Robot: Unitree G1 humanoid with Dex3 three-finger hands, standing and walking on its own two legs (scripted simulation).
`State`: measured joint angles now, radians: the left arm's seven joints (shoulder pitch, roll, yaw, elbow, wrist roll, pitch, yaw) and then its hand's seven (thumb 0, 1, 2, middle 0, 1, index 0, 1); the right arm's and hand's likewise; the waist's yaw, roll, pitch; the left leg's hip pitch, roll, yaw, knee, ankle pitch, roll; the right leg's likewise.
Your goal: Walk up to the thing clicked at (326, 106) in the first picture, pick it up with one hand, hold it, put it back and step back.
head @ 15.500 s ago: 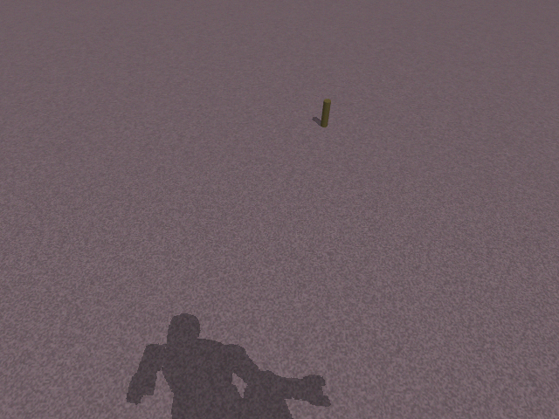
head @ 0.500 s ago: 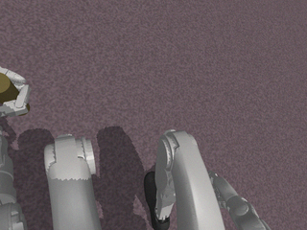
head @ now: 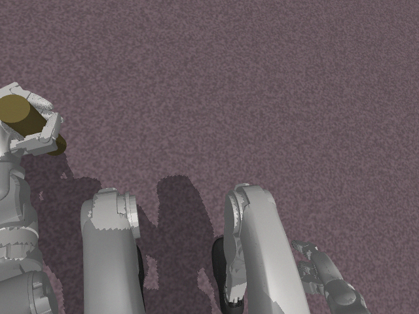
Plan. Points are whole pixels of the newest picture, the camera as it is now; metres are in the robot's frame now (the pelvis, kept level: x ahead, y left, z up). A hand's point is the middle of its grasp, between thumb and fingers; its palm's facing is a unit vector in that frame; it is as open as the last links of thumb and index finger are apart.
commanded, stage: settle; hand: left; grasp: from the side
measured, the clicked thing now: (37, 130) +0.42 +0.30 -0.06
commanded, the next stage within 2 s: lift in 0.62 s
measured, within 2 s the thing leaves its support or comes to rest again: neither
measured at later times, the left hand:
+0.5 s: hand (34, 116) +0.42 +0.28 -0.01, palm faces +0.21 -0.98 -0.04, open 5.3 cm
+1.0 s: hand (27, 109) +0.42 +0.27 +0.03, palm faces +0.19 -0.98 -0.05, open 5.3 cm
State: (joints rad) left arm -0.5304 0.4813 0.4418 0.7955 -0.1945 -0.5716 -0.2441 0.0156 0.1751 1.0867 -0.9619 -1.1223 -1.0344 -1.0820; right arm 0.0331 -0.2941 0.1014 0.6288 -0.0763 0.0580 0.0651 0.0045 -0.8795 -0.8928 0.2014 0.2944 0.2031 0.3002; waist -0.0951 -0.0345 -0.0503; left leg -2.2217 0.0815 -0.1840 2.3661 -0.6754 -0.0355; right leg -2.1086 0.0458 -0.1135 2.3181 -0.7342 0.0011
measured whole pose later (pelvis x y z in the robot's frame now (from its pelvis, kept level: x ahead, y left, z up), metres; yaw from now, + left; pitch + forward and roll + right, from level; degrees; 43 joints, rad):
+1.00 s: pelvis +0.00 +0.00 +0.04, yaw +3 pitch +32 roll -5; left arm -0.56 0.43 0.42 0.80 -0.15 -0.53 -0.25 0.02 0.16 1.10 -0.97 -1.12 -1.04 -1.09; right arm 0.11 -0.26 0.03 0.66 -0.05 0.04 0.04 0.01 -0.90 -0.89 0.20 0.29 0.20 0.30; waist -0.09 -0.01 -0.13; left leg -2.12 0.08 -0.12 2.21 -0.65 -0.02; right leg -2.02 0.03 -0.07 2.19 -0.72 0.01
